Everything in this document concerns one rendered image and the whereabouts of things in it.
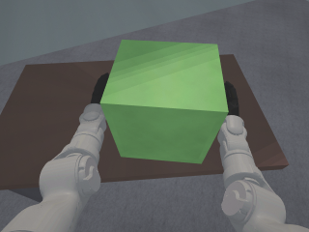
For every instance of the table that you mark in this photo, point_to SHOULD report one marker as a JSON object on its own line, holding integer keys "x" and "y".
{"x": 42, "y": 114}

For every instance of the left robot upper arm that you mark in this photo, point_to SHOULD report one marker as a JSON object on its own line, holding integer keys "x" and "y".
{"x": 66, "y": 186}

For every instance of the robot left forearm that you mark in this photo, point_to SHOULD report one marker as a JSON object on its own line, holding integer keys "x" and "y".
{"x": 89, "y": 136}

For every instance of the right robot upper arm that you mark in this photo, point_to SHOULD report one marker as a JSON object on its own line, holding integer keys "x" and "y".
{"x": 251, "y": 208}

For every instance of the carton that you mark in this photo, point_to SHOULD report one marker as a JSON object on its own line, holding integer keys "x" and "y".
{"x": 165, "y": 100}

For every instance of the robot right forearm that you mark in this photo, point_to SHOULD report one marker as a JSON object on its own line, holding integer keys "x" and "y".
{"x": 236, "y": 158}

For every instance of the left robot hand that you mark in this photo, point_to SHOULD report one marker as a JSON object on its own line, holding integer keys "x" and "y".
{"x": 99, "y": 88}

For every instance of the right robot hand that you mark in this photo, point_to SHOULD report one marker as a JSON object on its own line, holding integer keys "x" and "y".
{"x": 232, "y": 99}

